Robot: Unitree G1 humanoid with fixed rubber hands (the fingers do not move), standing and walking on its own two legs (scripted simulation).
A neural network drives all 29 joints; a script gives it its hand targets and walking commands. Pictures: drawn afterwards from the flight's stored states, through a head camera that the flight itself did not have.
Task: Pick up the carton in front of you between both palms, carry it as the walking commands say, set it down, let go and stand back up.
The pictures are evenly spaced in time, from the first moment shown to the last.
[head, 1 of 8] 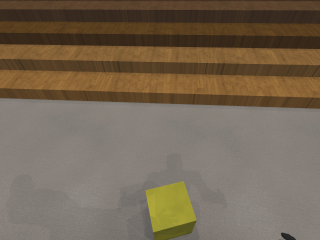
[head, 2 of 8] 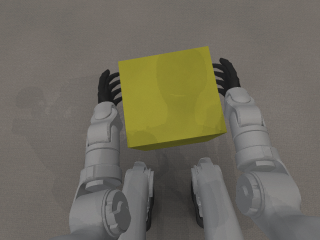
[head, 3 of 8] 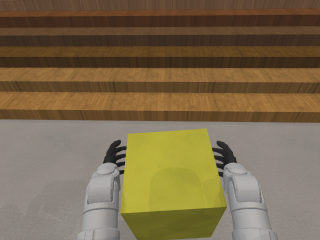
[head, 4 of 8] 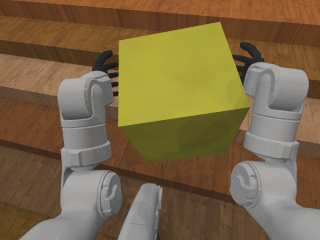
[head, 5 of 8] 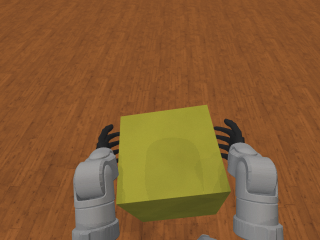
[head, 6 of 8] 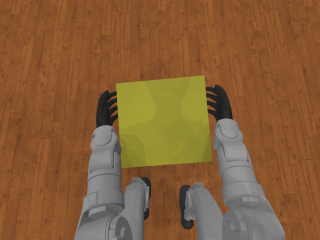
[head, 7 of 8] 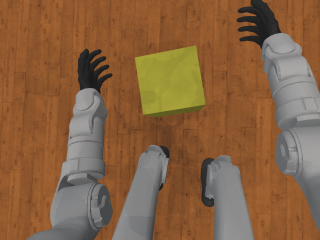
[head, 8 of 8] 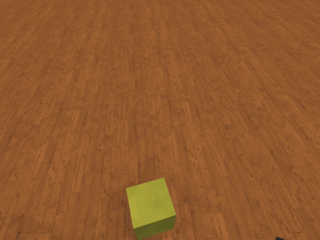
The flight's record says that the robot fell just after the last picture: no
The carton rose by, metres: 1.76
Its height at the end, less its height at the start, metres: +1.02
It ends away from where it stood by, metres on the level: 4.49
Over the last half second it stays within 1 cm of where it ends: yes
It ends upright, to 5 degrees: yes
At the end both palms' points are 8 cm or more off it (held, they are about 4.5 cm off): yes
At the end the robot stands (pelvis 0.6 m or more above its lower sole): yes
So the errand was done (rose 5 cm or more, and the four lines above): yes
